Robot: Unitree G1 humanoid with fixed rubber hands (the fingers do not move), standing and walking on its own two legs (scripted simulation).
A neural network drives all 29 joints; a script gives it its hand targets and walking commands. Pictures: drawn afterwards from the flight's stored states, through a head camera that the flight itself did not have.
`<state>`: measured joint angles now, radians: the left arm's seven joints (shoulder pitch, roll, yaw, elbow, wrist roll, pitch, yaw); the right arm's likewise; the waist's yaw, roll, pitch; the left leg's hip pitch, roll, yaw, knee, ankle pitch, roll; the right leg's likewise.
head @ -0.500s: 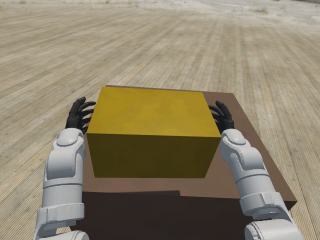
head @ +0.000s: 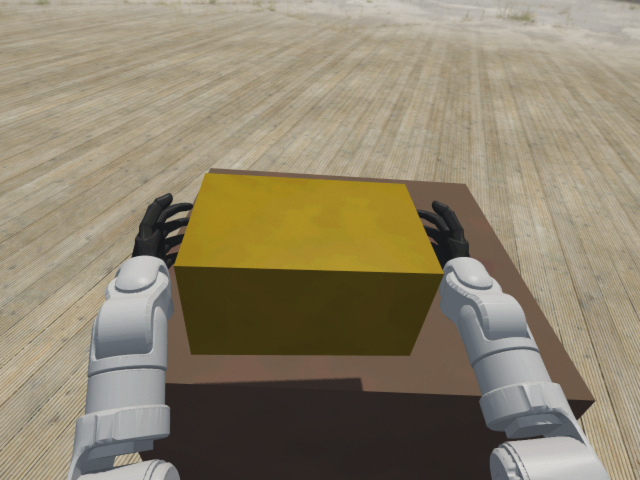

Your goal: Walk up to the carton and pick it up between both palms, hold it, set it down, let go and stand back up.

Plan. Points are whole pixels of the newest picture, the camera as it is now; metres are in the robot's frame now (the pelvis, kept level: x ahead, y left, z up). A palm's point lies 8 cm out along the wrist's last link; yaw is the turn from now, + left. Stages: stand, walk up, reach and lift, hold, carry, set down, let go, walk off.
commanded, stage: hold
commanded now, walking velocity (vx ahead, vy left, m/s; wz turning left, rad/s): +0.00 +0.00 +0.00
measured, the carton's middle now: (305, 262) +0.38 +0.01 +0.14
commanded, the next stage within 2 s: none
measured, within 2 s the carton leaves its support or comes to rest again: neither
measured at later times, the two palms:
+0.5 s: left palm (150, 261) +0.34 +0.19 +0.17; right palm (450, 263) +0.35 -0.17 +0.17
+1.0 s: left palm (149, 259) +0.35 +0.19 +0.17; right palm (449, 261) +0.35 -0.17 +0.17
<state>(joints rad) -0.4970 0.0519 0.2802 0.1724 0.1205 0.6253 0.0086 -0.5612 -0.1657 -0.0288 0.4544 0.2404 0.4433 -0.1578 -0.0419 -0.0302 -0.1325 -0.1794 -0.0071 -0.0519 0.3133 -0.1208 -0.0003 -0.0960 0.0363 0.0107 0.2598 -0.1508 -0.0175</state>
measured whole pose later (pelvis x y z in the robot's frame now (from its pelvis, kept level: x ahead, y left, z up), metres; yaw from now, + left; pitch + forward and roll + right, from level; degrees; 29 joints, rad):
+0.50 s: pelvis +0.00 +0.00 +0.00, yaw +0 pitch -1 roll -1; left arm -0.47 0.05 0.27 0.13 0.12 0.64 0.01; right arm -0.54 -0.16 -0.02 0.42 0.25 0.45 -0.16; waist -0.05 -0.03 -0.13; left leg -0.17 -0.01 -0.06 0.32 -0.13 0.00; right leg -0.09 0.04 0.01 0.26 -0.15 -0.02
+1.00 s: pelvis +0.00 +0.00 +0.00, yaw +0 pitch -1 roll -1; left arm -0.50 0.06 0.27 0.16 0.12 0.63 0.01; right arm -0.56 -0.16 -0.03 0.45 0.24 0.44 -0.15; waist -0.04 -0.03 -0.14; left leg -0.18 -0.01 -0.05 0.32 -0.12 0.00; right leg -0.10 0.03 0.01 0.26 -0.15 -0.02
